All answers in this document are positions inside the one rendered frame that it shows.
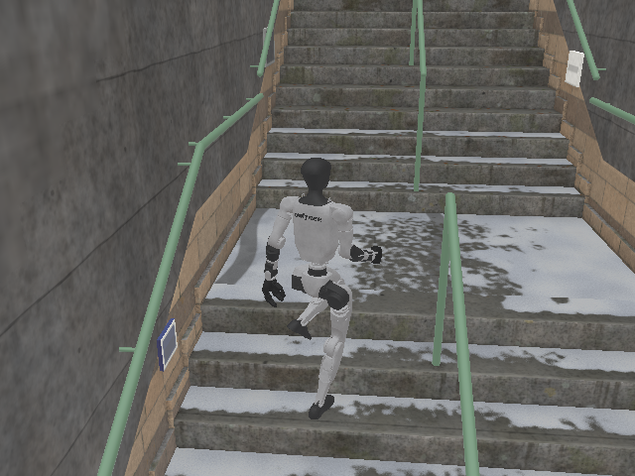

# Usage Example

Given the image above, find stairs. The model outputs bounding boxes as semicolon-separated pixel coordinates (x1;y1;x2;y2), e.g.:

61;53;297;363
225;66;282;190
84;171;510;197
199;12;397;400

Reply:
256;0;585;218
164;306;635;476

